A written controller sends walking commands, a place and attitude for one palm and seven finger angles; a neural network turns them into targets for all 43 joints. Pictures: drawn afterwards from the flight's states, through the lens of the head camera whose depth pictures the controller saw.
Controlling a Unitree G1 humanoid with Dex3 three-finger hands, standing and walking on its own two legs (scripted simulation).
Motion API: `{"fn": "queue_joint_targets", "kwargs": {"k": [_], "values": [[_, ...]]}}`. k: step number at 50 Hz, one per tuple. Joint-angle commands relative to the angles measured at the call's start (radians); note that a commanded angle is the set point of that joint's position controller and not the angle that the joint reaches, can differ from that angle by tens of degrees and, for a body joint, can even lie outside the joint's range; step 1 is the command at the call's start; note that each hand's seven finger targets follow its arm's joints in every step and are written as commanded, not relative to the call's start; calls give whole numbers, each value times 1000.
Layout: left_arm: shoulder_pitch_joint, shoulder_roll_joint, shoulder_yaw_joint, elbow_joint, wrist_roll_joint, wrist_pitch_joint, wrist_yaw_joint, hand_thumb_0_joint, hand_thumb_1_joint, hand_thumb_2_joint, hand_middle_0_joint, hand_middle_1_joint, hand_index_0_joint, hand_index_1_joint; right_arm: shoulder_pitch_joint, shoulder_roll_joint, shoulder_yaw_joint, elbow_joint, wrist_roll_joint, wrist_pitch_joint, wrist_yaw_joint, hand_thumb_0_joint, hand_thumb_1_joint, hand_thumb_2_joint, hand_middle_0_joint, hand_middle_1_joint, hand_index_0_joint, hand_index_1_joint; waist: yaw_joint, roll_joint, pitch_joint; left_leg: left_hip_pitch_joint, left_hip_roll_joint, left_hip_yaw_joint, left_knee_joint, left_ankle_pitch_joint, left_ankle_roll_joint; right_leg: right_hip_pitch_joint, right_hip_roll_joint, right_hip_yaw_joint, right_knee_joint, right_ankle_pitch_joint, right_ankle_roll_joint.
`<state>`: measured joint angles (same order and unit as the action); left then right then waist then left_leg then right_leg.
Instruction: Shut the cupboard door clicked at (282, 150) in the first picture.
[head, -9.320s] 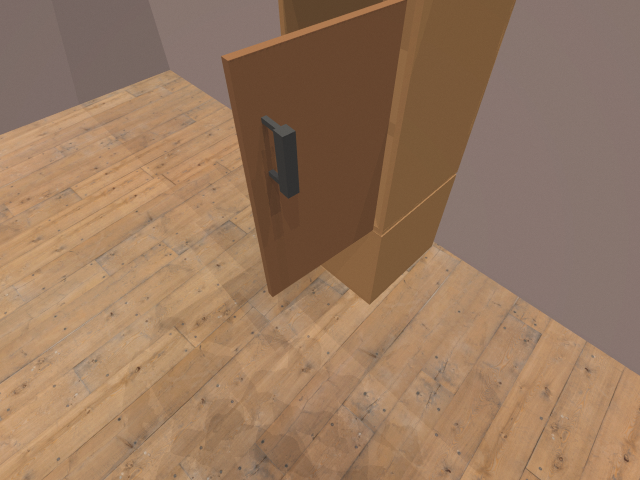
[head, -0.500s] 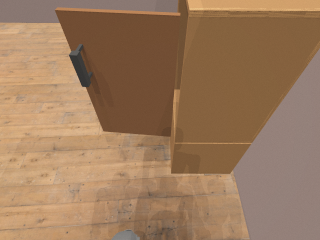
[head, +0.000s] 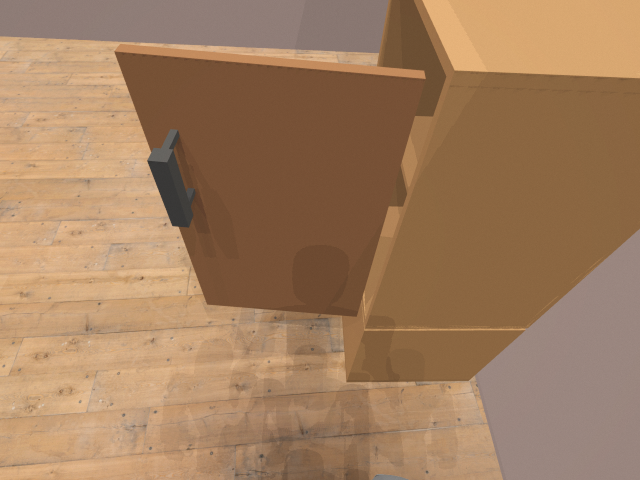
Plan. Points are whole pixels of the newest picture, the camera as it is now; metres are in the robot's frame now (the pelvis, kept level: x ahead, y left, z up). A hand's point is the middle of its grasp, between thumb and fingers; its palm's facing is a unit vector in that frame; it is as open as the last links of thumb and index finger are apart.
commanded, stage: come to a stop and stand still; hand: left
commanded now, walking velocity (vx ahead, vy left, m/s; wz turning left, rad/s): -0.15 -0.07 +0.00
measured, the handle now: (177, 179) +0.47 +0.24 +0.08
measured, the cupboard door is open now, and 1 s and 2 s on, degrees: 85 85 85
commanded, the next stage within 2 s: look again from close up in 0.98 s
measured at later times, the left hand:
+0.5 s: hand out of the picture +0.04 +0.14 -0.18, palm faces +0.04 -0.98 -0.21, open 7.3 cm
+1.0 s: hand out of the picture -0.02 +0.20 -0.17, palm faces -0.01 -0.96 -0.27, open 7.3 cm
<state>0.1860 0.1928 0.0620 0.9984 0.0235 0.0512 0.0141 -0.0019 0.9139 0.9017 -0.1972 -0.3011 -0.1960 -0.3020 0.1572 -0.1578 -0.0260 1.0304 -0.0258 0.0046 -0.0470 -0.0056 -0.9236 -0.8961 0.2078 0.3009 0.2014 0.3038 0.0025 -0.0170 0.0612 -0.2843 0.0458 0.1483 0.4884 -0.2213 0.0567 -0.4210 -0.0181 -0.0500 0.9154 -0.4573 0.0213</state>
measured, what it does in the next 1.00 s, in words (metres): steps on the spot: right foot, then left foot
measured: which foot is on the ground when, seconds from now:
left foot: down 0.00-0.20, up 0.22-0.50, down 0.52-1.00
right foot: up 0.00-0.16, down 0.18-1.00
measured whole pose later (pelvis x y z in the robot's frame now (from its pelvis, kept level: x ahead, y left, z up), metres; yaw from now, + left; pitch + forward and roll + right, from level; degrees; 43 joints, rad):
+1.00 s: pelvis -0.03 +0.01 -0.01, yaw -1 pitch +0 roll +1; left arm 0.31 0.19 -0.02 1.03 0.03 0.01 0.03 0.00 0.91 0.90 -0.20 -0.30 -0.20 -0.30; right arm 0.21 -0.20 0.00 0.96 -0.02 0.00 0.00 0.00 -0.92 -0.90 0.21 0.30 0.20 0.30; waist 0.02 0.03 0.03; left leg -0.25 -0.07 0.12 0.47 -0.23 0.10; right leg -0.23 -0.08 0.05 0.53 -0.31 0.02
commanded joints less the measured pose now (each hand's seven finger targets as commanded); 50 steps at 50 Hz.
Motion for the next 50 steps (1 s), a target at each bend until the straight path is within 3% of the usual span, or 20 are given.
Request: {"fn": "queue_joint_targets", "kwargs": {"k": [1, 4, 7, 8, 9, 10, 12, 13, 17, 21, 24, 26, 27, 28, 29, 30, 33, 35, 42, 50], "values": [[63, 57, 14, -62, -4, 8, 5, 0, 900, 900, -200, -300, -200, -300, 91, -209, -60, -25, -6, 1, -17, 0, -900, -900, 200, 300, 200, 300, -20, 178, -119, 152, 321, -233, -100, 675, 126, 6, -9, 41, -15, 0, -6], [55, 51, 11, -76, -4, -1, 5, 0, 900, 900, -200, -300, -200, -300, 90, -206, -66, -30, -7, 5, -11, 0, -900, -900, 200, 300, 200, 300, -19, 202, -106, 142, 306, -226, -81, 657, 110, 70, -6, 10, -161, 19, -19], [117, 71, 14, -62, -5, -15, 7, 0, 900, 900, -200, -300, -200, -300, 83, -211, -73, -32, 5, 12, 4, 0, -900, -900, 200, 300, 200, 300, 13, 151, -154, 82, 228, -185, -18, 443, 37, 263, -11, -3, -459, 294, -22], [115, 117, 18, -66, 1, -28, 12, 0, 900, 900, -200, -300, -200, -300, 102, -173, -70, -37, 13, 14, 11, 0, -900, -900, 200, 300, 200, 300, 6, 28, -162, 23, 155, -142, 59, 262, -17, 320, -94, 98, -549, 451, -47], [100, 181, 26, -66, 10, -43, 20, 0, 900, 900, -200, -300, -200, -300, 106, -93, -54, -57, 18, 17, 19, 0, -900, -900, 200, 300, 200, 300, 0, -212, -130, -94, 21, -45, 159, -86, -78, 335, -268, 277, -572, 664, -121], [79, 198, 15, -66, 4, -50, 20, 0, 900, 900, -200, -300, -200, -300, 74, -94, -47, -66, 19, 32, 25, 0, -900, -900, 200, 300, 200, 300, 17, -209, -113, -87, -17, -88, 310, -350, -91, 231, -380, 292, -606, 718, -209], [18, 173, 8, -77, 4, -51, 23, 0, 900, 900, -200, -300, -200, -300, 42, -66, -43, -71, 13, 45, 35, 0, -900, -900, 200, 300, 200, 300, -2, -89, -69, -127, -25, -133, 434, -318, -91, 217, -301, 213, -576, 774, -211], [22, 163, 6, -59, 1, -59, 27, 0, 900, 900, -200, -300, -200, -300, 56, -77, -40, -53, 11, 44, 29, 0, -900, -900, 200, 300, 200, 300, -8, -190, -95, -180, -23, -135, 449, -309, -101, 323, -276, 210, -525, 950, -200], [70, 182, 11, -35, -3, -66, 30, 0, 900, 900, -200, -300, -200, -300, 41, -106, -37, -45, 20, 36, 32, 0, -900, -900, 200, 300, 200, 300, 27, -164, -78, -173, -32, -119, 332, -281, -121, 423, -291, 185, -493, 1086, -188], [84, 198, 24, -17, -3, -61, 32, 0, 900, 900, -200, -300, -200, -300, 41, -94, -33, -46, 20, 31, 33, 0, -900, -900, 200, 300, 200, 300, 34, -139, -65, -96, -46, -100, 141, -207, -122, 411, -302, 204, -470, 1008, -190], [35, 179, 20, -16, -10, -56, 26, 0, 900, 900, -200, -300, -200, -300, 116, -93, -33, -20, 18, 19, 32, 0, -900, -900, 200, 300, 200, 300, -7, -131, -81, 117, -43, -91, -85, 55, -101, 272, -233, 151, -418, 764, -113], [58, 103, 3, -29, -18, -45, 20, 0, 900, 900, -200, -300, -200, -300, 121, -177, -42, -31, 7, 3, 24, 0, -900, -900, 200, 300, 200, 300, 3, 113, -128, 212, 149, -279, -80, 370, -5, 155, -103, 52, -353, 340, -24], [137, 96, -19, 4, -16, -76, 66, 0, 900, 900, -200, -300, -200, -300, 56, -188, -44, -111, 25, -12, 29, 0, -900, -900, 200, 300, 200, 300, 5, 190, -146, 180, 141, -188, 143, 667, -17, 174, -120, 95, -404, 419, -43], [126, 159, -11, -42, -6, -75, 57, 0, 900, 900, -200, -300, -200, -300, 61, -149, -32, -139, 13, -7, 39, 0, -900, -900, 200, 300, 200, 300, 21, 137, -137, 49, 77, -169, 115, 249, -20, 211, -160, 139, -442, 333, -78], [88, 175, -11, -48, 0, -73, 45, 0, 900, 900, -200, -300, -200, -300, 27, -131, -24, -152, 4, -2, 41, 0, -900, -900, 200, 300, 200, 300, 11, 165, -78, 25, 25, -147, 87, 64, -39, 173, -194, 186, -451, 339, -105], [55, 175, -13, -49, 6, -69, 42, 0, 900, 900, -200, -300, -200, -300, 72, -121, -20, -151, 4, -2, 39, 0, -900, -900, 200, 300, 200, 300, -24, 121, -55, 23, 23, -172, 50, 62, -39, 133, -163, 147, -418, 264, -103], [117, 100, -37, -43, 1, -52, 40, 0, 900, 900, -200, -300, -200, -300, 107, -175, -20, -157, 7, -19, 29, 0, -900, -900, 200, 300, 200, 300, -1, 203, -85, 70, 135, -304, -84, 317, 27, 150, -15, 4, -298, 71, -42], [132, 94, -44, -38, -1, -48, 38, 0, 900, 900, -200, -300, -200, -300, 95, -182, -14, -166, 6, -20, 24, 0, -900, -900, 200, 300, 200, 300, 9, 155, -79, 70, 150, -306, -104, 351, 50, 146, -14, 5, -261, 13, -39], [135, 109, -58, -24, -1, -51, 25, 0, 900, 900, -200, -300, -200, -300, 60, -169, -8, -151, 9, -13, 36, 0, -900, -900, 200, 300, 200, 300, 5, 9, 15, -6, 70, -293, -207, -206, 1, 126, -45, 107, -423, 107, -58], [156, 113, -60, -3, -1, -61, 24, 0, 900, 900, -200, -300, -200, -300, 79, -166, 0, -93, 11, -29, 36, 0, -900, -900, 200, 300, 200, 300, 8, 18, -25, 58, 68, -260, -225, -98, -1, 149, -59, 119, -452, 186, -49]]}}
